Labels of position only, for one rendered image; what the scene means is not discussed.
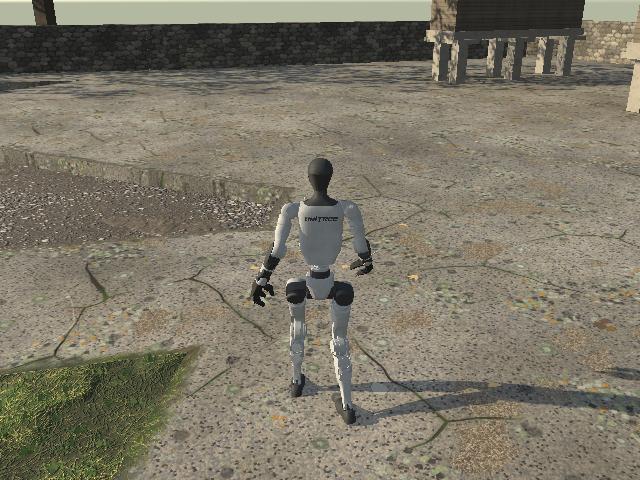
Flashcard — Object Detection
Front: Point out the left robot upper arm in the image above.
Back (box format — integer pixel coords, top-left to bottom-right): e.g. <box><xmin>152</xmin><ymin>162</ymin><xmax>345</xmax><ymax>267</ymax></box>
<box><xmin>271</xmin><ymin>202</ymin><xmax>300</xmax><ymax>259</ymax></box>

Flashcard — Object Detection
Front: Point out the right robot forearm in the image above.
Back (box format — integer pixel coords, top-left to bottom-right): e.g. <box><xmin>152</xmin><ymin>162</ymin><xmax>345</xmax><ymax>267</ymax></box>
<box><xmin>358</xmin><ymin>238</ymin><xmax>373</xmax><ymax>266</ymax></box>

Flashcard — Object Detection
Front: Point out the right robot hand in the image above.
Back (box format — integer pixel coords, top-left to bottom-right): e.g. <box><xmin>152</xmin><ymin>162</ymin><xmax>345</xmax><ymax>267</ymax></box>
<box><xmin>350</xmin><ymin>259</ymin><xmax>373</xmax><ymax>276</ymax></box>

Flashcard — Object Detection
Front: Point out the left robot hand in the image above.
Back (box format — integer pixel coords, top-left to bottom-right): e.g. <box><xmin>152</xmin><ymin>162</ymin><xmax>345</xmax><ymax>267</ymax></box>
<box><xmin>251</xmin><ymin>280</ymin><xmax>274</xmax><ymax>307</ymax></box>

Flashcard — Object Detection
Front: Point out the right robot upper arm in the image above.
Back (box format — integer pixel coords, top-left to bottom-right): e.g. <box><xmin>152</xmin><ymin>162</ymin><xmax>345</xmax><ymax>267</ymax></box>
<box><xmin>341</xmin><ymin>201</ymin><xmax>369</xmax><ymax>254</ymax></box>

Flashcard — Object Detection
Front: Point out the left robot shin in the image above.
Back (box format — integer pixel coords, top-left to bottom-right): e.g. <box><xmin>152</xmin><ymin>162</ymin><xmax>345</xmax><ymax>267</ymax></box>
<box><xmin>290</xmin><ymin>322</ymin><xmax>305</xmax><ymax>385</ymax></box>

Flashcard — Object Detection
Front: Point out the robot left foot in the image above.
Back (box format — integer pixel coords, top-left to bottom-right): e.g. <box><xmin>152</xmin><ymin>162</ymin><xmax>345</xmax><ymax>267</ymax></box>
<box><xmin>291</xmin><ymin>373</ymin><xmax>305</xmax><ymax>397</ymax></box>

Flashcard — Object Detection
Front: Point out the left robot forearm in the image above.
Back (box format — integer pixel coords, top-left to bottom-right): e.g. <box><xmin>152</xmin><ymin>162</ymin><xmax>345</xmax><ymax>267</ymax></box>
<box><xmin>255</xmin><ymin>242</ymin><xmax>280</xmax><ymax>286</ymax></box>

